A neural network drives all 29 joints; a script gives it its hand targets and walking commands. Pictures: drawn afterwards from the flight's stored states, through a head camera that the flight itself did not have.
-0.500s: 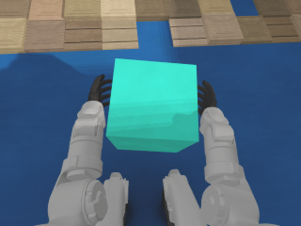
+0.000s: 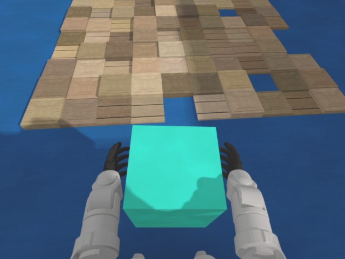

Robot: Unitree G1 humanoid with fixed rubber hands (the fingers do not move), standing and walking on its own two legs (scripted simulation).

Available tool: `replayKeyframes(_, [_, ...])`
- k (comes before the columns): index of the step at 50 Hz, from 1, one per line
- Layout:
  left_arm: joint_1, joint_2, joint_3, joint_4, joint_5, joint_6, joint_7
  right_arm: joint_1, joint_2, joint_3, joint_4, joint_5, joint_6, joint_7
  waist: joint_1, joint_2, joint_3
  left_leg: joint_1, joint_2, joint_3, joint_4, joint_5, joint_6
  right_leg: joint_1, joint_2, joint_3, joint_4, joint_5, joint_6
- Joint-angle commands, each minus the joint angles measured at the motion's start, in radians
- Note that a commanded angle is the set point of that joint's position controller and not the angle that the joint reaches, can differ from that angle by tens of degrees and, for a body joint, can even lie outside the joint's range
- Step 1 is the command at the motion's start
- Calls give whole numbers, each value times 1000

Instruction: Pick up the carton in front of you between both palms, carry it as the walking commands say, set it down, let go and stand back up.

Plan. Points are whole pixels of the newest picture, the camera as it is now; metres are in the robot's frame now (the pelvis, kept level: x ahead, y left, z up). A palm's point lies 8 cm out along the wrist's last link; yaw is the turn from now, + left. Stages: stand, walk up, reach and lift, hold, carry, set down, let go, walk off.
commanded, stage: reach and lift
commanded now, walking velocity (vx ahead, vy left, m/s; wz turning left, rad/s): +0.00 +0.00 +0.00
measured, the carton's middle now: (172, 181) +0.35 -0.01 -0.09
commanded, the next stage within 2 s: hold in 1.30 s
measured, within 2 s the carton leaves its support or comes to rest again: neither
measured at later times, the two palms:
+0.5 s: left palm (97, 171) +0.30 +0.15 +0.08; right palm (245, 166) +0.30 -0.15 +0.08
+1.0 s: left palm (96, 164) +0.32 +0.15 +0.09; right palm (246, 159) +0.31 -0.15 +0.09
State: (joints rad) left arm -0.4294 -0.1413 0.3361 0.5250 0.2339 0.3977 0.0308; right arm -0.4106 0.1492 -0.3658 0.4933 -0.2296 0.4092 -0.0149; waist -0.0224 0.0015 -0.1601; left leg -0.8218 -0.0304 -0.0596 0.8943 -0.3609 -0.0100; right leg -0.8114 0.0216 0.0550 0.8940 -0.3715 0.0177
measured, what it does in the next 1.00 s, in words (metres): rises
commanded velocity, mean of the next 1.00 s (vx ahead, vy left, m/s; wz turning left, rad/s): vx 0.00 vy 0.00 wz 0.00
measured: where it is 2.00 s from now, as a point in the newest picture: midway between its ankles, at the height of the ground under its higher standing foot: outside the picture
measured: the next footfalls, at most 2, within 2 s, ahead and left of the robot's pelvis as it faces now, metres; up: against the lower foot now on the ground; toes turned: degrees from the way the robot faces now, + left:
none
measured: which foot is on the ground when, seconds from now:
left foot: down 0.00-1.00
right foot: down 0.00-1.00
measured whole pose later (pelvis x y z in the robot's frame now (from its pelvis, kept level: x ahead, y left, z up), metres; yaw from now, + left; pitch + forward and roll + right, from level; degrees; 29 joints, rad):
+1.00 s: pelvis +0.02 +0.00 +0.06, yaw +0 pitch -5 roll +0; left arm -0.30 -0.16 0.26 0.32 0.30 0.65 -0.01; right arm -0.30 0.16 -0.27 0.32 -0.30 0.65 0.02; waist 0.00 0.00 0.03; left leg -0.11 -0.01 -0.06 0.39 -0.20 -0.01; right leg -0.10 0.01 0.06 0.40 -0.20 0.01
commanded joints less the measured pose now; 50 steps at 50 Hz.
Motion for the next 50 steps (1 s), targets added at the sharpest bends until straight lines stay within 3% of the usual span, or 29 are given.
replayKeyframes(1, [-463, -1031, -594, 19, -157, 7, -248, -483, 1015, 620, 30, 157, 7, 243, 6, -1, -439, 381, -94, -14, -183, 292, 13, 359, 97, 12, -181, 310, -15])
replayKeyframes(11, [-333, -1000, -654, -127, -182, 116, -261, -346, 1002, 682, -89, 179, 110, 247, 13, -8, -228, 644, -70, -18, -402, 371, 9, 611, 71, 19, -403, 384, -13])
replayKeyframes(17, [-316, -970, -586, -123, -158, 185, -273, -325, 967, 611, -79, 148, 175, 257, 20, -2, -43, 672, -60, -13, -493, 232, 12, 646, 62, 19, -494, 253, -20])
replayKeyframes(23, [-433, -976, -539, -99, -137, 185, -293, -441, 970, 560, -60, 127, 174, 273, 16, -5, -18, 678, -55, -5, -500, 137, 22, 644, 57, 9, -508, 150, -29])
replayKeyframes(32, [-473, -980, -557, -116, -139, 184, -292, -488, 976, 582, -79, 130, 175, 276, 21, -4, -83, 718, -58, 1, -508, 167, 16, 690, 62, 4, -510, 178, -25])
replayKeyframes(50, [-312, -959, -601, -233, -171, 227, -273, -331, 931, 622, -198, 157, 214, 263, 21, 2, -90, 811, -63, -8, -549, 380, 3, 772, 74, 11, -550, 375, -15])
